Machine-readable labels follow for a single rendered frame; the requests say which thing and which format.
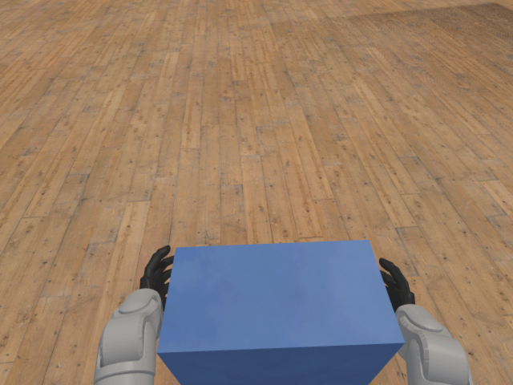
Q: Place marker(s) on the left robot forearm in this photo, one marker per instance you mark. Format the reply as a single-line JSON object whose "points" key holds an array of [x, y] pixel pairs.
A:
{"points": [[127, 347]]}

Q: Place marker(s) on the right robot forearm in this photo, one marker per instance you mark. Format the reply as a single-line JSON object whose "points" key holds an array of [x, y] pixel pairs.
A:
{"points": [[432, 356]]}

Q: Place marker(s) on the carton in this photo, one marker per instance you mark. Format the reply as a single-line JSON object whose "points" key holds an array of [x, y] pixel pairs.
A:
{"points": [[302, 313]]}

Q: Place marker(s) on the robot left hand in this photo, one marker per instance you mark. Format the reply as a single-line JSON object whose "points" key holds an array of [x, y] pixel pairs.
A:
{"points": [[154, 277]]}

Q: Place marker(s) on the robot right hand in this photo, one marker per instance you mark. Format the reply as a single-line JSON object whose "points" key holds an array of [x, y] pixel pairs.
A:
{"points": [[397, 286]]}

